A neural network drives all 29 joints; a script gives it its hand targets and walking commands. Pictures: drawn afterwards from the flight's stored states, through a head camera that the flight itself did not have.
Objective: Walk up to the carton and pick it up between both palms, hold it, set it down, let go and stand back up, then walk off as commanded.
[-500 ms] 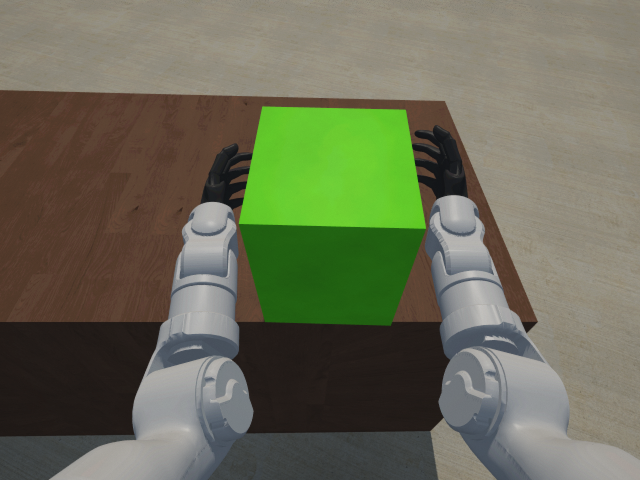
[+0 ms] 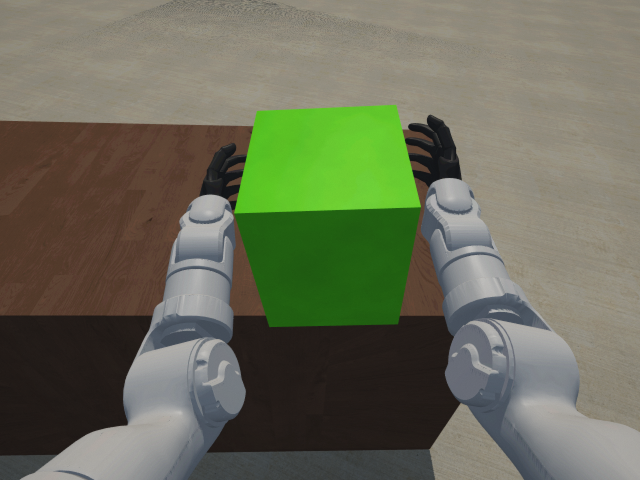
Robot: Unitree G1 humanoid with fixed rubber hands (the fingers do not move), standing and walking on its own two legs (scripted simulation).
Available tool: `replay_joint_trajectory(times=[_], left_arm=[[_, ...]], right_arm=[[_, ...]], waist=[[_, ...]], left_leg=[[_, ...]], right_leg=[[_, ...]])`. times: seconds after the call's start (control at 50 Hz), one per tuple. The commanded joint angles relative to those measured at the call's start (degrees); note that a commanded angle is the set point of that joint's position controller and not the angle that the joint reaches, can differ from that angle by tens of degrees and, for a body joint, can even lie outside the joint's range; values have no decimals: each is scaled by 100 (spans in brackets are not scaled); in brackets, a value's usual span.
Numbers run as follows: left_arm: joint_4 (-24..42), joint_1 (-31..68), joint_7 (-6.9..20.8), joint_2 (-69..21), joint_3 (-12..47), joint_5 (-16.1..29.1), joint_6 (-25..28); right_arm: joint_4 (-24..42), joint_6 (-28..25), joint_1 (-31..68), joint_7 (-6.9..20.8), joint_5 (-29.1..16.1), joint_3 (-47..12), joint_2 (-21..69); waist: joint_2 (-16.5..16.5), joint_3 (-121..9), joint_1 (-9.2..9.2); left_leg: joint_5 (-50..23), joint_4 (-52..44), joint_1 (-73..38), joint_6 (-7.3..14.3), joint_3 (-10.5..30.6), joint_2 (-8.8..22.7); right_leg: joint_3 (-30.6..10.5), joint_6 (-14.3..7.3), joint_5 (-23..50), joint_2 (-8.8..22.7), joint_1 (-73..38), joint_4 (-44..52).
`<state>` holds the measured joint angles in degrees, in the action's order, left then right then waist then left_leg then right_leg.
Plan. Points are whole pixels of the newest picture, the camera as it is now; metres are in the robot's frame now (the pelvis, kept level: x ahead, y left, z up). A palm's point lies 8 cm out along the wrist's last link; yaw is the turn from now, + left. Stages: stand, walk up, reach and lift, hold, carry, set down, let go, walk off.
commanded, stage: reach and lift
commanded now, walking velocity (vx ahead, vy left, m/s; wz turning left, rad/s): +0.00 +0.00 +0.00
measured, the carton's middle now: (329, 221) +0.44 +0.02 +0.10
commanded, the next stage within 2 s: hold in 1.98 s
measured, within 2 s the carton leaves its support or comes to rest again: neither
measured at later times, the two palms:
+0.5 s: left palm (203, 171) +0.41 +0.18 +0.20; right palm (437, 157) +0.42 -0.11 +0.23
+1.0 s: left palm (186, 156) +0.39 +0.19 +0.23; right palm (437, 140) +0.41 -0.09 +0.26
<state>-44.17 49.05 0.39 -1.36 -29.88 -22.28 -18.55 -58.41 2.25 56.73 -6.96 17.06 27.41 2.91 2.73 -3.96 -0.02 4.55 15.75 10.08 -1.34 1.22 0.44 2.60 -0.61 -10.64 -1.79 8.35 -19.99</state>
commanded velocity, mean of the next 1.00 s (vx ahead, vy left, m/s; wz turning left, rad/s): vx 0.00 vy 0.00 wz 0.00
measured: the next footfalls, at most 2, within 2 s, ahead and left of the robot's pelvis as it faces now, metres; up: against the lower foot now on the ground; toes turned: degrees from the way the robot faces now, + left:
none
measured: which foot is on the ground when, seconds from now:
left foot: down 0.00-1.00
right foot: down 0.00-1.00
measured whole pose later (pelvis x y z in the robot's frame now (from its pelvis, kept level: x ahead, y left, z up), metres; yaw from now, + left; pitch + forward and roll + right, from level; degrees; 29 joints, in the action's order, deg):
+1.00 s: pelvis +0.00 +0.00 +0.00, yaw +0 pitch -4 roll +0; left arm -32.7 53.1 2.9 3.6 -23.8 -19.5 -36.1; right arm -52.3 14.4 61.0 -11.7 3.1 16.3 1.2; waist 3.2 -4.0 -0.4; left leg 5.0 15.9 7.5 -1.3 1.2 0.3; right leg 2.6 -0.6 -10.4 -1.7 5.2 -19.0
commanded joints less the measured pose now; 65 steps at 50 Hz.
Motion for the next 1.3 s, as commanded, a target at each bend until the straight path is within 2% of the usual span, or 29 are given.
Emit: replay_joint_trajectory(times=[0.0, 0.02, 0.04, 0.12, 0.28, 0.3, 0.34, 0.38, 0.4, 0.44, 0.46, 0.52, 0.54, 0.6, 0.68, 0.7, 0.74, 0.86, 0.88, 0.9, 0.98, 1.0, 1.02, 1.04, 1.06, 1.08, 1.16, 1.22, 1.28], left_arm=[[402, 4782, 342, -2471, 1562, 597, 198], [369, 4764, 321, -2420, 1477, 542, 130], [324, 4815, 339, -2338, 1394, 532, 80], [387, 4742, 429, -2280, 1363, 554, -170], [828, 4676, 432, -2629, 2019, 905, -338], [1009, 4591, 424, -2671, 2133, 958, -341], [908, 4486, 443, -2501, 2005, 876, -432], [1233, 4198, 477, -2491, 2051, 869, -511], [850, 4218, 520, -2344, 1900, 788, -609], [1125, 4159, 595, -2427, 1937, 820, -689], [1115, 4412, 591, -2319, 1912, 799, -751], [1407, 4608, 651, -2391, 1930, 817, -878], [1335, 4543, 642, -2462, 2055, 841, -920], [1458, 4523, 647, -2562, 2322, 1056, -980], [1639, 4376, 723, -2632, 2374, 1063, -1096], [1456, 4415, 742, -2454, 2174, 931, -1146], [1348, 4339, 777, -2410, 2093, 868, -1238], [1668, 4472, 828, -2517, 2295, 1023, -1313], [1562, 4704, 858, -2457, 2328, 1078, -1318], [1788, 4583, 847, -2610, 2552, 1200, -1344], [2124, 4806, 811, -2717, 2850, 1397, -1367], [1790, 4807, 819, -2643, 2629, 1274, -1414], [2085, 4636, 826, -2767, 2759, 1343, -1458], [1694, 4473, 846, -2551, 2472, 1159, -1522], [1871, 4469, 853, -2581, 2503, 1170, -1549], [1468, 4371, 913, -2387, 2279, 1069, -1639], [1932, 4878, 930, -2473, 2363, 1129, -1646], [2229, 5066, 876, -2560, 2630, 1355, -1614], [2185, 5200, 829, -2584, 2751, 1472, -1607]], right_arm=[[-259, 17, 3272, 882, -724, -1435, 3292], [-315, 88, 3309, 854, -794, -1486, 3321], [-409, 142, 3231, 852, -728, -1297, 3262], [-381, 282, 3315, 783, -902, -1322, 3049], [463, 270, 3708, 584, -1437, -2073, 3062], [515, 286, 3652, 557, -1559, -2243, 3124], [442, 394, 3551, 489, -1589, -2311, 3078], [587, 463, 3282, 429, -1745, -2573, 3142], [230, 580, 3324, 409, -1648, -2375, 2947], [525, 610, 3261, 325, -1754, -2499, 3060], [392, 652, 3437, 355, -1731, -2318, 2875], [688, 694, 3794, 322, -1929, -2521, 2989], [611, 709, 3719, 318, -1910, -2436, 2901], [1082, 736, 3958, 232, -2045, -2680, 2971], [1083, 860, 3737, 156, -2149, -2787, 2923], [768, 933, 3709, 167, -2048, -2616, 2781], [815, 981, 3737, 150, -2074, -2602, 2790], [1090, 1091, 3907, 62, -2292, -2823, 2953], [974, 1127, 3984, 35, -2259, -2754, 2882], [1346, 1073, 4082, 17, -2382, -2931, 2959], [1418, 1199, 4015, -47, -2609, -3098, 2987], [1191, 1244, 4024, -49, -2539, -2964, 2929], [1432, 1266, 3894, -85, -2674, -3166, 3040], [1191, 1359, 3891, -73, -2592, -3067, 2872], [1323, 1357, 3941, -74, -2731, -3215, 2966], [1040, 1455, 3966, -89, -2635, -3051, 2830], [956, 1530, 4055, -35, -2776, -2974, 2940], [1168, 1562, 4105, -69, -2898, -3093, 2946], [1291, 1574, 4267, -71, -2960, -3184, 3010]], waist=[[-3, -2071, -88], [-8, -1816, -33], [68, -1611, -150], [-40, -1685, -211], [-138, -2693, -367], [-195, -2737, -318], [-114, -2437, -276], [-52, -2521, -251], [-69, -2057, -316], [-17, -2038, -346], [-115, -1874, -422], [-111, -2010, -316], [-201, -1986, -442], [-176, -2231, -512], [-155, -2156, -621], [-191, -1824, -582], [-168, -1708, -536], [-83, -2093, -652], [-95, -1932, -733], [-126, -2290, -698], [-290, -2465, -842], [-226, -2167, -850], [-239, -2340, -845], [-172, -1836, -763], [-171, -2026, -694], [-133, -1596, -679], [-211, -1861, -688], [-321, -2205, -799], [-300, -2364, -823]], left_leg=[[563, -178, -820, 291, -680, -98], [663, -190, -798, 313, -695, -122], [734, -208, -816, 340, -663, -127], [537, -177, -1060, 297, -644, -119], [-545, 199, -1282, 90, -441, -173], [-759, 240, -1301, 78, -416, -199], [-544, 187, -1232, 100, -413, -214], [-837, 220, -1380, 109, -382, -222], [-377, 115, -1246, 123, -375, -223], [-375, 126, -1309, 124, -359, -228], [-150, 58, -1232, 121, -332, -210], [-207, 95, -1293, 140, -378, -254], [-317, 112, -1321, 99, -338, -229], [-487, 205, -1371, 65, -268, -238], [-524, 177, -1415, 46, -227, -274], [-258, 106, -1296, 69, -253, -271], [-166, 64, -1290, 92, -276, -241], [-375, 151, -1423, 93, -214, -287], [-130, 115, -1301, 82, -225, -306], [-484, 197, -1425, 51, -238, -304], [-715, 306, -1573, -46, -154, -327], [-347, 183, -1452, 12, -142, -300], [-653, 269, -1590, -9, -158, -315], [-282, 148, -1380, 44, -163, -306], [-378, 153, -1427, 69, -186, -329], [-22, 69, -1275, 117, -190, -324], [-93, 85, -1408, 126, -207, -288], [-418, 199, -1499, 33, -210, -318], [-324, 221, -1477, 20, -166, -313]], right_leg=[[-85, 523, 479, 241, -937, 335], [-109, 536, 387, 258, -872, 402], [-87, 537, 197, 257, -803, 434], [-64, 563, 387, 245, -811, 499], [-14, 626, 2190, 165, -1314, 230], [-43, 648, 2518, 187, -1456, 204], [-30, 659, 2317, 192, -1431, 244], [-51, 738, 2875, 187, -1717, 180], [-33, 727, 2425, 208, -1528, 271], [-62, 752, 2516, 238, -1557, 288], [-9, 704, 2063, 210, -1439, 333], [-26, 714, 1936, 219, -1434, 397], [16, 676, 1929, 141, -1361, 371], [-10, 654, 2099, 149, -1423, 384], [16, 709, 2184, 130, -1516, 398], [14, 683, 1865, 130, -1363, 446], [16, 662, 1625, 130, -1292, 501], [8, 716, 1976, 129, -1454, 469], [13, 716, 1664, 140, -1300, 529], [31, 697, 2045, 109, -1450, 474], [27, 675, 2044, 62, -1366, 469], [-7, 688, 1732, 112, -1272, 539], [8, 685, 2030, 74, -1373, 510], [-16, 677, 1682, 98, -1238, 594], [2, 696, 1703, 78, -1314, 585], [-28, 692, 1425, 122, -1151, 667], [17, 606, 973, 56, -977, 661], [-14, 598, 1483, 39, -1148, 575], [-6, 579, 1286, 27, -981, 592]])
